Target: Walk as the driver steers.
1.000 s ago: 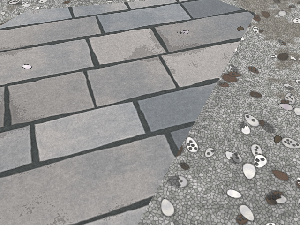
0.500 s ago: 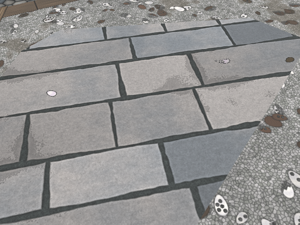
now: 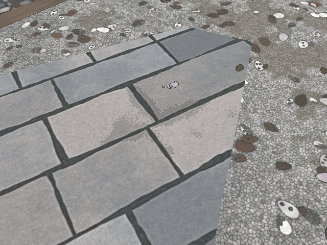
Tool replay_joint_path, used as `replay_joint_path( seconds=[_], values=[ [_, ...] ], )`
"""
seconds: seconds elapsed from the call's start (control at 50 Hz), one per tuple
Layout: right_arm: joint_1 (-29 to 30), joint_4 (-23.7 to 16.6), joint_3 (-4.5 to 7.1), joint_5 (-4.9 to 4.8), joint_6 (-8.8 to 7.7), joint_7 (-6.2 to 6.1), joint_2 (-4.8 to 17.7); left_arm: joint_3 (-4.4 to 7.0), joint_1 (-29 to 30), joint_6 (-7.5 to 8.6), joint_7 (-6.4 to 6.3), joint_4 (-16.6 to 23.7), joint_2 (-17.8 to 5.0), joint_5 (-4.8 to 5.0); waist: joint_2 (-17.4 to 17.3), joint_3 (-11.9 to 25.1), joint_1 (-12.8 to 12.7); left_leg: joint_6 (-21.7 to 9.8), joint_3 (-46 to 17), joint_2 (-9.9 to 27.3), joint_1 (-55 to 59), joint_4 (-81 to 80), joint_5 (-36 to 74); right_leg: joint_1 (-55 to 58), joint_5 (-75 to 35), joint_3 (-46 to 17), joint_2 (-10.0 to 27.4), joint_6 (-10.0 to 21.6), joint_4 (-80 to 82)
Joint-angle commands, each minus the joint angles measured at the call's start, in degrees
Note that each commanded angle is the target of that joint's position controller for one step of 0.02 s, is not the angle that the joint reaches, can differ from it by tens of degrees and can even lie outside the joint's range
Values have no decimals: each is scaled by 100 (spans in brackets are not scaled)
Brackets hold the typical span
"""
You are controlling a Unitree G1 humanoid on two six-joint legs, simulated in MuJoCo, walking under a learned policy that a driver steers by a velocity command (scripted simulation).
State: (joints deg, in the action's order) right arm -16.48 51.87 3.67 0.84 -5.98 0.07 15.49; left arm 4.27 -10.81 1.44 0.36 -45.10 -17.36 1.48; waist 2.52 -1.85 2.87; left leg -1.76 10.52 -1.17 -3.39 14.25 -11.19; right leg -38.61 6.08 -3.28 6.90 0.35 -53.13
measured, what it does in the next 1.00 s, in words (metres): walks ahead, turning right: right foot, then left foot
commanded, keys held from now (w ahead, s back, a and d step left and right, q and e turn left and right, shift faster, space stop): w+e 0.82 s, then w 0.18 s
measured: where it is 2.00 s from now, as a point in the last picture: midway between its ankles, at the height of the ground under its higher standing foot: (247, 158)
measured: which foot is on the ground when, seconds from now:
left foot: down 0.00-0.22, up 0.24-0.70, down 0.72-1.00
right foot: up 0.00-0.20, down 0.22-0.72, up 0.74-1.00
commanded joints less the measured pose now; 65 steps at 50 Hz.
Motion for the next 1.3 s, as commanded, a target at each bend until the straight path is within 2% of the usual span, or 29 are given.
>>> replay_joint_path(
  seconds=[0.02, 0.14, 0.18, 0.22, 0.24, 0.26, 0.28, 0.3, 0.34, 0.42, 0.54, 0.64, 0.7, 0.72, 0.74, 0.76, 0.78, 0.8, 0.84, 0.92, 1.0, 1.12, 1.16, 1.2, 1.22, 1.24, 1.26, 1.28, 1.3],
  values=[
    [417, -410, 207, -36, -54, -72, 937, -42, 276, 66, 125, 435, -37, -23, -487, -196, -68, -819, -404, 1579, -219, -798, 1382, 132, -741, 135, 81, 23, 826],
    [68, -270, 326, -210, 184, -93, 1201, -16, 965, 41, 296, 906, -175, -25, -520, -324, 19, -597, 2, 1881, 841, -174, 2414, 107, -25, 584, -174, 369, 1609],
    [181, -326, 376, -255, 268, -116, 1356, 115, 511, 3, 299, 889, -409, -27, -710, 94, -333, -462, 183, 1834, 938, 811, 4247, 950, 536, 924, -584, 610, 1616],
    [223, -410, 305, -221, 316, -138, 1203, 477, -1253, -47, 180, 419, -1024, 12, -378, 1015, -1235, -82, 412, 1421, -274, 3356, 3930, 3622, 201, 752, -951, 1026, 2107],
    [-166, -717, 75, 32, 220, -96, 454, 632, -1434, -64, 75, 361, -1758, 60, 1152, 1339, -802, 316, 319, 551, -2804, 5502, -568, 5487, 717, -2033, 518, 1868, 2440],
    [-5, -842, -1, -73, -28, -30, 479, 518, -1425, 59, 127, 628, -1627, -6, 898, 2304, -819, 328, -1209, -93, -3803, 6479, -2486, 6164, 1668, -4542, 1270, 2515, 3490],
    [705, -1017, 110, -326, -170, 32, 901, 379, -1290, 160, 178, 582, -1184, -51, 340, 1667, -1020, 189, -1540, 209, -4426, 6597, -1995, 5857, 1455, -3920, 1180, 2146, 3781],
    [828, -1066, 89, -339, -251, 33, 870, 327, -1031, 222, 179, 578, -1013, -42, 185, 1063, -835, 63, -1488, 456, -4442, 6186, -1457, 5101, 1032, -3112, 958, 1933, 3742],
    [653, -909, 159, -97, -218, -45, 929, 198, -285, 238, 142, 748, -621, -78, -81, 551, -338, 107, -1533, 839, -3601, 5280, -777, 3649, -84, -2032, 492, 1615, 3817],
    [696, -994, 137, 9, 8, -41, 697, 226, -325, 277, 11, 781, -755, -81, -57, 412, -192, 431, -1387, 757, -3140, 4364, -129, 2800, -1090, -1395, 195, 1654, 4097],
    [1888, -1389, 14, -79, -31, 46, 451, 260, -815, 200, -136, 609, -856, -22, 227, 85, -646, 572, -1333, 300, -2792, 1992, 1624, 2520, -198, -1137, -140, 1241, 4034],
    [2031, -1535, 97, -139, -152, 162, 733, 263, -1042, 122, -179, 485, -804, 5, 363, 81, -628, 355, -1561, 188, -2494, 1354, 1221, 3122, -15, -1855, 171, 1110, 3368],
    [1016, -1302, 251, -100, -232, 116, 978, 207, -863, 73, -174, 555, -620, -26, 483, 505, -85, 6, -1402, 184, -1067, 1007, 824, 3076, -621, -1910, -129, 833, 2375],
    [216, -1233, 330, 2, -249, 69, 1251, 77, -859, 86, -143, 660, -294, -101, 9, 1285, 261, -342, -2147, 1006, 364, 1146, 544, 2472, -133, -1507, -479, 629, 913],
    [-375, -1080, 446, 83, -180, 64, 1745, -41, -1645, 143, -144, 814, 124, 17, -1774, 2029, -40, -1267, -4703, 2357, 2352, 733, -426, 411, 2438, -729, -1365, 188, -1063],
    [-389, -1048, 366, -77, -143, 111, 1322, 15, -1765, 165, -159, 731, -417, 121, -1854, 1912, 1, -1388, -5760, 2636, 2378, 338, -1806, -522, 2780, -792, -950, 112, -2002],
    [-106, -1151, 246, -102, -107, 92, 867, 125, -1174, 135, -160, 729, -831, 106, -1176, 1132, 165, -1109, -4844, 2348, 1703, 222, -1907, -732, 2236, -774, -695, 74, -2250],
    [184, -1184, 188, -57, -55, 77, 726, 145, -772, 103, -167, 801, -856, 35, -774, 674, 118, -902, -3950, 2079, 985, 181, -1226, -581, 1792, -556, -486, 43, -2157],
    [412, -1096, 104, 12, -34, 63, 530, 154, -513, 87, -116, 897, -654, -33, -805, 219, -90, -778, -2932, 1632, 12, -76, -113, -169, 1315, -522, -203, 49, -1648],
    [248, -857, 155, -62, -127, 96, 685, 36, -432, 42, -69, 972, -192, -24, -788, 109, -208, -1024, -2174, 1545, -342, -506, 729, -12, 1077, -364, -160, 23, -788],
    [196, -717, 198, -139, -76, 83, 901, -63, 154, 133, 24, 1106, -86, -85, -640, 52, -109, -1020, -1543, 1452, -203, -645, 1322, 27, 13, -102, -106, -9, 608],
    [-397, -386, 221, -255, 104, 58, 1143, -105, 1136, 242, 176, 1386, -130, -17, -716, -160, 168, -829, -1255, 1603, 227, -470, 1504, 478, -288, 306, -319, 129, 1930],
    [-406, -311, 238, -292, 178, 38, 1227, -53, 1077, 251, 199, 1407, -267, -34, -807, -105, 1, -731, -1225, 1719, 487, -157, 2153, 792, 57, 401, -444, 302, 2190],
    [-319, -285, 201, -308, 234, 1, 1198, 152, -60, 246, 161, 1052, -603, -94, -727, 599, -671, -483, -814, 1402, 252, 1236, 3662, 2576, -134, 670, -773, 583, 2594],
    [-302, -370, 95, -205, 218, -23, 978, 292, -1016, 214, 93, 812, -931, -120, -483, 1261, -1082, -254, -608, 1150, -687, 2594, 2852, 4153, -241, 104, -273, 825, 2391],
    [-793, -618, -136, -74, 117, 20, 328, 410, -1512, 184, 40, 734, -1605, -191, 982, 2027, -881, 155, -522, 251, -3014, 4920, -304, 6187, 442, -2591, 1304, 1748, 2680],
    [-641, -519, -84, -154, -10, 46, 598, 300, -1583, 188, 50, 722, -1194, -111, 962, 2438, -998, 150, -1423, 91, -3736, 5844, -2178, 6227, 952, -3882, 1607, 1992, 3436],
    [-189, -690, 34, -325, -76, 81, 980, 186, -1197, 222, 69, 727, -932, -111, 693, 1501, -940, 65, -1498, 413, -4234, 6081, -1880, 5555, 920, -3054, 1386, 1726, 3519],
    [84, -732, 17, -354, -81, 76, 934, 123, -840, 238, 69, 748, -712, -117, 405, 1008, -783, 19, -1397, 671, -4149, 5850, -1385, 4802, 595, -2221, 1140, 1534, 3595]
  ],
)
